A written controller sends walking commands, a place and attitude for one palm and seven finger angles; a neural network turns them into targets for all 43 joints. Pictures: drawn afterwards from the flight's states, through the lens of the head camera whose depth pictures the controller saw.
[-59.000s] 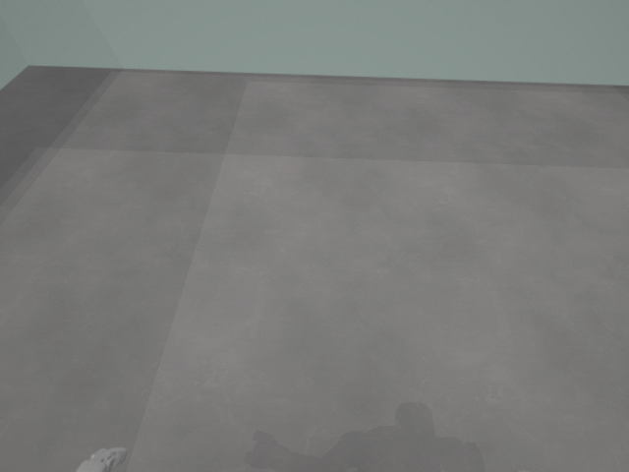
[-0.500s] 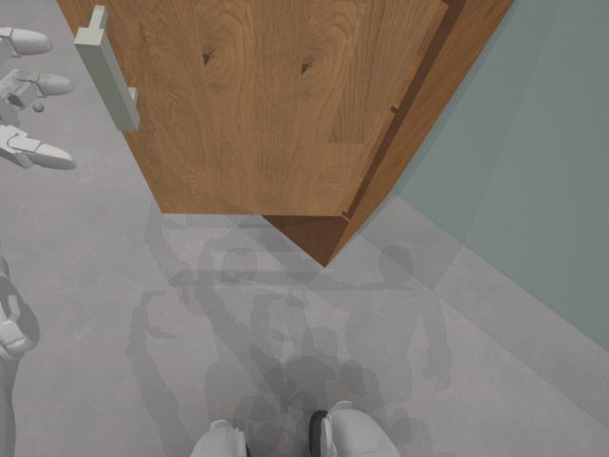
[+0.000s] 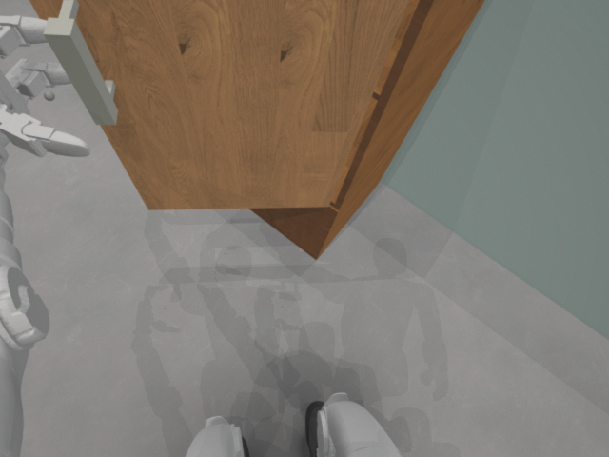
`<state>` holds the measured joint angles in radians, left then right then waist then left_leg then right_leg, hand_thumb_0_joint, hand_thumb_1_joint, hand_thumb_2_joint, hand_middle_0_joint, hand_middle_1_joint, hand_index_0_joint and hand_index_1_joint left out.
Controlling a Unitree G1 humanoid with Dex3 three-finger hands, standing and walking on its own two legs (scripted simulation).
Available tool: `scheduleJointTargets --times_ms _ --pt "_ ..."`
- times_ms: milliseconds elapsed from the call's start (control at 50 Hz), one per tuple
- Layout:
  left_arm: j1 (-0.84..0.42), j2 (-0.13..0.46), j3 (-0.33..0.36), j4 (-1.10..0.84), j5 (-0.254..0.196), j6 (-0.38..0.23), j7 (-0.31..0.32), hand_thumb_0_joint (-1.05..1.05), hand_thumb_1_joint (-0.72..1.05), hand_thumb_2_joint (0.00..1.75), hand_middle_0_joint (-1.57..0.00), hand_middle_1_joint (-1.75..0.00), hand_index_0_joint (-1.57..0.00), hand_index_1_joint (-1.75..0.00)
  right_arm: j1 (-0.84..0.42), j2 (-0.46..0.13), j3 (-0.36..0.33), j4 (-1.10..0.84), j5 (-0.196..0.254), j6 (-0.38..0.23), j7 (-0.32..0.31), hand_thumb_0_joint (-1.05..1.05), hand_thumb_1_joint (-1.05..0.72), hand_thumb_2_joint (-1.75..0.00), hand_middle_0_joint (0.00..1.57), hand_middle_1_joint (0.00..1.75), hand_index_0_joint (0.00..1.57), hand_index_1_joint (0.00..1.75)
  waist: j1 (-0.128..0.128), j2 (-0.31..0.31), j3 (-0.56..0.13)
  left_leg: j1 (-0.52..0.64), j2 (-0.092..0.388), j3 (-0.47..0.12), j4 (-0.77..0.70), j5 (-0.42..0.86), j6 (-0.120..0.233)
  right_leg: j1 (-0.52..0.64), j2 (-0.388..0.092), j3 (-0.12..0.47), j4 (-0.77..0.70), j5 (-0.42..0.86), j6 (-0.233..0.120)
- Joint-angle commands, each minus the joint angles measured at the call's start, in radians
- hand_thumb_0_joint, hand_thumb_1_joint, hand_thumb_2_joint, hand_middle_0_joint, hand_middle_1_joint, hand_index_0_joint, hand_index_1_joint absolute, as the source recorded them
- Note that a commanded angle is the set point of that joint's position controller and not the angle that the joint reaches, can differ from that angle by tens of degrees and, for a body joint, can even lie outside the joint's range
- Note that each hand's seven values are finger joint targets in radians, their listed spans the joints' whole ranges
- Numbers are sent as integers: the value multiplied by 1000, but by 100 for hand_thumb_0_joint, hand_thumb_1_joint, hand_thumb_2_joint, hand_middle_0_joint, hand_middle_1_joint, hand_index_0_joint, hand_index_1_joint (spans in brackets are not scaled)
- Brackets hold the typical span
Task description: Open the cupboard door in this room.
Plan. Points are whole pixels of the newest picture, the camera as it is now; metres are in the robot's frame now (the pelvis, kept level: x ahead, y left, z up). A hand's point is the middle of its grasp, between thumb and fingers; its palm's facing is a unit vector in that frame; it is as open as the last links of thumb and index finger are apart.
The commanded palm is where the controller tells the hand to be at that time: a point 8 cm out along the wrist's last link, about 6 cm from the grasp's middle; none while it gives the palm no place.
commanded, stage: slide the fingers in behind the handle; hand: left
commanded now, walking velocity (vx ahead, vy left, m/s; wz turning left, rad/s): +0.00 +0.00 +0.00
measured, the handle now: (89, 64) +0.58 +0.20 +0.09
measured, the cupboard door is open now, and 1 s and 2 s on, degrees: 42 42 42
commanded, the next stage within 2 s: close the thumb around the handle in 1.14 s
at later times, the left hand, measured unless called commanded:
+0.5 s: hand (84, 98) +0.53 +0.21 +0.09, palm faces -0.05 -1.00 -0.02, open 13.9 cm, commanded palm +0.51 +0.25 +0.10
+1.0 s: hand (103, 101) +0.52 +0.18 +0.10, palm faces -0.04 -1.00 -0.03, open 14.0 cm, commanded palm +0.50 +0.23 +0.10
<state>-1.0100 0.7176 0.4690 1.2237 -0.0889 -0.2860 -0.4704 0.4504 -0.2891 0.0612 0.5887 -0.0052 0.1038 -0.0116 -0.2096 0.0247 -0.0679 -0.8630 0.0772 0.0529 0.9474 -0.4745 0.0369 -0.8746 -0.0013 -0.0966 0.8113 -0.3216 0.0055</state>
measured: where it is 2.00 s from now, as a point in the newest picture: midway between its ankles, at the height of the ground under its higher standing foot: outside the picture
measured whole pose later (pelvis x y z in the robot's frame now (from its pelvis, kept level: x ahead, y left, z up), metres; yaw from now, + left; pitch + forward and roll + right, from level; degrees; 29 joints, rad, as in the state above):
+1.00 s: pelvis +0.00 -0.01 +0.00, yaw +1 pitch +21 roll -3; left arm -0.99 0.56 0.39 1.22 -0.08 -0.34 -0.32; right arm 0.41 -0.28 0.04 0.61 -0.01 0.06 0.00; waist -0.18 0.03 -0.07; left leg -0.81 0.06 0.05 0.92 -0.47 0.02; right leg -0.84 -0.01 -0.10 0.82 -0.34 -0.01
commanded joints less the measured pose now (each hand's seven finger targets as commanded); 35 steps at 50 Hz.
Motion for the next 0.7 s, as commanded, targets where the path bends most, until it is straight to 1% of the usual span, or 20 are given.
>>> scheduleJointTargets --times_ms 0,20,40,80,120,140,180,220,280,300,340,400,440,460,480,500,520,560,600,680 --pt "-404 309 42 -206 -14 -61 29 0 -50 30 -30 -120 -30 -120 181 -202 -68 -44 0 -12 -17 0 -90 -90 20 30 20 30 16 194 -483 336 -37 -100 -104 495 -15 239 58 44 -33 294 -29" --pt "-417 272 15 -192 -16 -60 34 0 -50 30 -30 -120 -30 -120 180 -199 -67 -42 0 -14 -15 0 -90 -90 20 30 20 30 -1 166 -451 328 -36 -97 -106 470 -12 225 58 43 -42 280 -25" --pt "-421 289 27 -200 -15 -65 39 0 -50 30 -30 -120 -30 -120 182 -201 -68 -41 -1 -16 -16 0 -90 -90 20 30 20 30 3 147 -450 310 -36 -95 -107 450 -10 242 58 46 -42 276 -25" --pt "-461 269 14 -232 -20 -82 43 0 -50 30 -30 -120 -30 -120 186 -200 -69 -42 -3 -22 -19 0 -90 -90 20 30 20 30 -6 161 -486 340 -38 -100 -102 477 -9 243 59 47 -34 294 -29" --pt "-443 269 21 -219 -18 -88 43 0 -50 30 -30 -120 -30 -120 188 -199 -73 -33 -4 -24 -17 0 -90 -90 20 30 20 30 1 179 -511 366 -35 -103 -97 507 -17 234 57 46 -29 302 -28" --pt "-432 253 18 -210 -23 -87 43 0 -50 30 -30 -120 -30 -120 187 -198 -74 -33 -4 -26 -16 0 -90 -90 20 30 20 30 -1 161 -506 363 -34 -101 -96 516 -16 240 58 47 -31 315 -26" --pt "-422 199 -11 -219 -33 -87 40 0 -50 30 -30 -120 -30 -120 189 -194 -74 -37 -4 -28 -14 0 -90 -90 20 30 20 30 -2 180 -501 387 -33 -105 -97 560 -18 223 58 39 -26 327 -30" --pt "-410 229 12 -205 -28 -80 47 0 -50 30 -30 -120 -30 -120 187 -197 -76 -31 -4 -23 -12 0 -90 -90 20 30 20 30 5 152 -504 372 -33 -104 -94 546 -18 235 57 42 -27 328 -26" --pt "-421 158 -34 -243 -32 -81 60 0 -50 30 -30 -120 -30 -120 184 -190 -78 -38 -3 -24 -9 0 -90 -90 20 30 20 30 -2 163 -501 394 -34 -106 -95 576 -17 222 57 39 -26 337 -28" --pt "-432 174 -19 -239 -28 -82 68 0 -50 30 -30 -120 -30 -120 183 -191 -80 -29 -4 -23 -8 0 -90 -90 20 30 20 30 0 176 -504 406 -31 -110 -93 579 -23 207 56 38 -26 327 -26" --pt "-454 181 -14 -240 -27 -85 84 0 -50 30 -30 -120 -30 -120 184 -191 -80 -26 -6 -24 -8 0 -90 -90 20 30 20 30 -7 141 -496 385 -33 -109 -94 552 -18 223 56 42 -29 330 -23" --pt "-435 183 3 -287 -25 -104 97 0 -50 30 -30 -120 -30 -120 180 -184 -85 -31 -8 -29 -5 0 -90 -90 20 30 20 30 15 194 -574 420 -37 -101 -83 615 -22 260 54 50 -17 387 -27" --pt "-414 166 -11 -265 -22 -102 103 0 -50 30 -30 -120 -30 -120 176 -182 -83 -28 -6 -28 -2 0 -90 -90 20 30 20 30 12 144 -528 393 -35 -103 -89 600 -20 265 55 45 -20 383 -25" --pt "-412 126 -43 -261 -21 -99 103 0 -50 30 -30 -120 -30 -120 171 -179 -84 -31 -3 -27 -1 0 -90 -90 20 30 20 30 4 145 -512 388 -37 -101 -94 591 -18 262 55 46 -25 380 -24" --pt "-421 111 -45 -273 -27 -101 104 0 -50 30 -30 -120 -30 -120 172 -178 -83 -33 -5 -29 -3 0 -90 -90 20 30 20 30 1 159 -512 401 -36 -100 -90 606 -16 250 56 44 -23 382 -27" --pt "-442 146 -21 -284 -28 -103 106 0 -50 30 -30 -120 -30 -120 173 -182 -85 -24 -6 -28 -3 0 -90 -90 20 30 20 30 6 162 -542 407 -36 -101 -89 604 -19 268 54 49 -23 392 -25" --pt "-400 160 -5 -255 -27 -99 108 0 -50 30 -30 -120 -30 -120 172 -181 -86 -28 -4 -28 -3 0 -90 -90 20 30 20 30 16 142 -532 384 -40 -96 -91 583 -17 287 55 51 -25 393 -26" --pt "-410 133 -24 -290 -27 -101 111 0 -50 30 -30 -120 -30 -120 164 -177 -86 -34 -5 -31 0 0 -90 -90 20 30 20 30 18 155 -542 379 -43 -91 -98 576 -16 309 52 52 -24 406 -26" --pt "-387 118 -31 -262 -30 -100 115 0 -50 30 -30 -120 -30 -120 165 -174 -85 -28 -3 -31 0 0 -90 -90 20 30 20 30 12 129 -520 378 -40 -92 -96 594 -15 298 52 49 -25 416 -25" --pt "-351 91 -34 -297 -42 -105 121 0 -50 30 -30 -120 -30 -120 164 -173 -89 -39 -3 -33 3 0 -90 -90 20 30 20 30 26 142 -538 398 -42 -88 -99 628 -15 315 53 49 -23 438 -29"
